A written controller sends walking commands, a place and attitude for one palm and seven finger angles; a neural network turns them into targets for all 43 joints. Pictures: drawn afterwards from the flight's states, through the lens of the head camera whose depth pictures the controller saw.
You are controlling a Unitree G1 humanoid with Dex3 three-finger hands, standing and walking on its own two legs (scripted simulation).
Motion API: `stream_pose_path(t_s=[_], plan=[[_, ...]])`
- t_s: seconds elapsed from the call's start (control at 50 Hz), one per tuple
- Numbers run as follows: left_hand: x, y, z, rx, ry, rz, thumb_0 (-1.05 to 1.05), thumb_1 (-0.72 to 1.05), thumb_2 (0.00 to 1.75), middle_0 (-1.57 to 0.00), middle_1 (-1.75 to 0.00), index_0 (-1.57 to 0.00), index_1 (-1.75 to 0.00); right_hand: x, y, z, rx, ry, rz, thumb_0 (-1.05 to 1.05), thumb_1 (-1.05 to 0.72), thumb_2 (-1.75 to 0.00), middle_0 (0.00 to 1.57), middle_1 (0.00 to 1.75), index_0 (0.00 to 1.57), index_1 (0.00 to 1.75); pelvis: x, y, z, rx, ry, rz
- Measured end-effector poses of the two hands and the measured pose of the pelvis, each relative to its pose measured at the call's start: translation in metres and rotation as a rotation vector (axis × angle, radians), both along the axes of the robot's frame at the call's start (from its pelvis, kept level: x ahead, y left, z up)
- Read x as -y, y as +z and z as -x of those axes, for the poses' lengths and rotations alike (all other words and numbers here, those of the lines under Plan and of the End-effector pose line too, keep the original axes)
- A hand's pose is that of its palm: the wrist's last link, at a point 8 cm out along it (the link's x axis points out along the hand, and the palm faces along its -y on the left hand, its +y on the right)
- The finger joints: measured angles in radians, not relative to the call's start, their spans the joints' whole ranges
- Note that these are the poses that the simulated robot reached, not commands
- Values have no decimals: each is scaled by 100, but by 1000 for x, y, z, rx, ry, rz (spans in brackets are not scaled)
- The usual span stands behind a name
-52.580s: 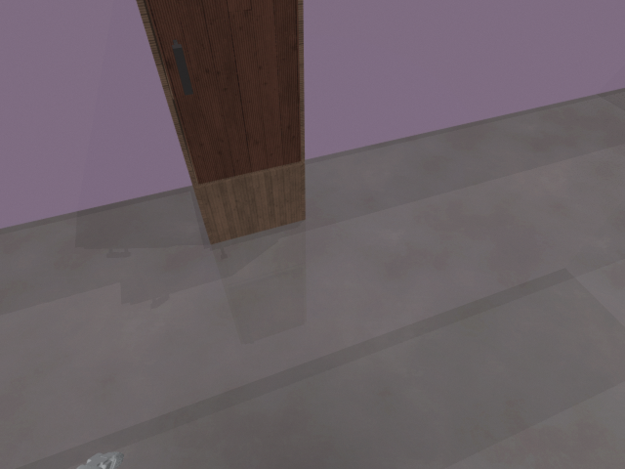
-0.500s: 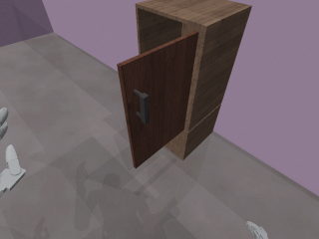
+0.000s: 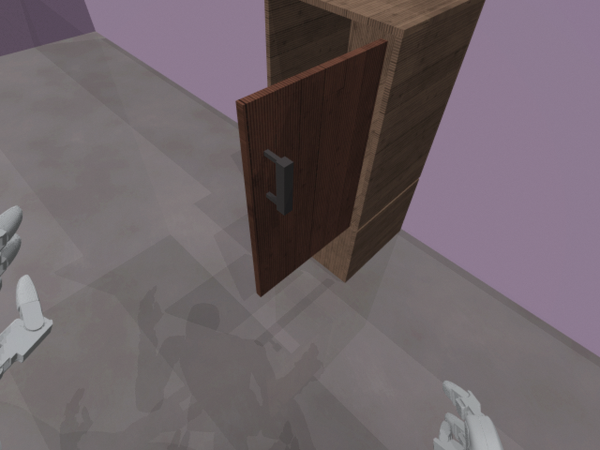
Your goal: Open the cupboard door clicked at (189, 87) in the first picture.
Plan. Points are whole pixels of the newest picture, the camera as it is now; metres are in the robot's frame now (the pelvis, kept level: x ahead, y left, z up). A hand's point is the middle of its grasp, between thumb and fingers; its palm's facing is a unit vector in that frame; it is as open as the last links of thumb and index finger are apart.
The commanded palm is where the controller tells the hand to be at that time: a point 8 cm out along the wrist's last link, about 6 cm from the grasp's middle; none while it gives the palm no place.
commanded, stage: stop stepping back and stand still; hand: left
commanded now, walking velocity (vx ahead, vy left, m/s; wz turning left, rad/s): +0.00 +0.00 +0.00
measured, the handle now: (277, 182) +0.58 +0.09 +0.00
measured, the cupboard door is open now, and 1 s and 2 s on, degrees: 89 89 89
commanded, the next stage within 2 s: let the arm hang, fingers relaxed in 0.04 s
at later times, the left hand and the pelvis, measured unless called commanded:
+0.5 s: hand out of the picture +0.01 +0.16 -0.18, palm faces +0.01 -0.99 -0.16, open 7.1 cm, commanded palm none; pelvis +0.00 -0.01 -0.01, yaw +2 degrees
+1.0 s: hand out of the picture +0.00 +0.14 -0.18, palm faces +0.06 -0.98 -0.19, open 7.4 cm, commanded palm none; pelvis +0.02 -0.02 +0.00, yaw +2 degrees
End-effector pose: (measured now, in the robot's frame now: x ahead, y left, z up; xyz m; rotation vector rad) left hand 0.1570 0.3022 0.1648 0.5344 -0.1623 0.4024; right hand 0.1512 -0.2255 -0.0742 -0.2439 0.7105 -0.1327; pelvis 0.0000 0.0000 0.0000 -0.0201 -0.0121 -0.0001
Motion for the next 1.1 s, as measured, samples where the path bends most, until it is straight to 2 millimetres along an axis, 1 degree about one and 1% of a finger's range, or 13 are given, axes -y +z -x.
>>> stream_pose_path(t_s=[0.16, 0.2, 0.24, 0.28, 0.36, 0.44, 0.5, 0.58, 0.7, 0.78, 0.86, 1.02, 1.1], plan=[[3, -5, -8, -31, -31, -21, 1, 89, 90, -21, -30, -21, -30, 2, -8, 4, -30, 6, -14, 1, -91, -90, 20, 30, 20, 30, 0, -1, -2, -15, 11, 5], [-3, -46, -20, -196, -36, 25, 1, 89, 90, -21, -30, -21, -30, 8, -24, 4, -87, 38, -30, 1, -91, -90, 20, 30, 20, 30, -3, -5, 0, -27, 24, 6], [-6, -106, -24, -438, -4, 117, 0, 90, 90, -21, -30, -20, -30, 15, -40, 7, -159, 44, -33, 1, -91, -90, 20, 30, 20, 30, -5, -8, 2, -29, 29, 1], [-1, -168, -13, -688, 30, 212, 0, 90, 90, -20, -29, -20, -30, 23, -49, 14, -215, 29, -31, 1, -91, -90, 20, 30, 20, 30, -4, -11, 4, -25, 27, -7], [37, -263, 42, -1096, 61, 392, 1, 91, 90, -20, -29, -20, -30, 36, -55, 41, -324, -21, -10, 1, -91, -90, 20, 30, 20, 30, 1, -11, 4, -10, 24, -17], [85, -311, 110, -1369, 80, 554, 1, 91, 90, -20, -29, -20, -30, 43, -57, 80, -475, -59, 18, 1, -91, -90, 20, 30, 20, 30, 7, -8, 3, -2, 26, -16], [91, -320, 155, -1479, 168, 615, 1, 97, 90, -21, -29, -21, -30, 42, -59, 110, -595, -75, 22, 1, -91, -90, 20, 30, 19, 30, 12, -6, 1, -2, 34, -12], [95, -318, 201, -1586, 253, 656, 1, 96, 90, -21, -30, -21, -30, 34, -65, 140, -715, -90, -1, 1, -91, -90, 20, 30, 19, 30, 16, -4, -2, 0, 42, -7], [95, -307, 230, -1654, 335, 654, 1, 93, 90, -21, -29, -20, -30, 13, -75, 159, -780, -98, -71, 1, -91, -90, 20, 30, 19, 30, 18, -2, -6, 5, 41, -10], [96, -304, 224, -1634, 344, 642, 1, 92, 90, -21, -29, -20, -30, 0, -81, 158, -772, -94, -117, 1, -91, -90, 20, 30, 19, 30, 19, -2, -9, 9, 38, -15], [100, -305, 204, -1580, 320, 635, 1, 91, 90, -20, -29, -20, -30, -7, -85, 152, -756, -86, -143, 1, -92, -90, 20, 30, 20, 30, 20, -2, -11, 13, 36, -20], [116, -311, 154, -1475, 232, 639, 0, 91, 90, -20, -29, -20, -30, 0, -84, 146, -728, -108, -143, 1, -92, -90, 20, 30, 20, 30, 24, -3, -18, 17, 30, -25], [116, -312, 144, -1466, 225, 627, 2, 93, 90, -21, -29, -20, -30, 5, -82, 143, -716, -119, -135, 1, -92, -90, 20, 30, 19, 30, 28, -2, -21, 18, 27, -26]])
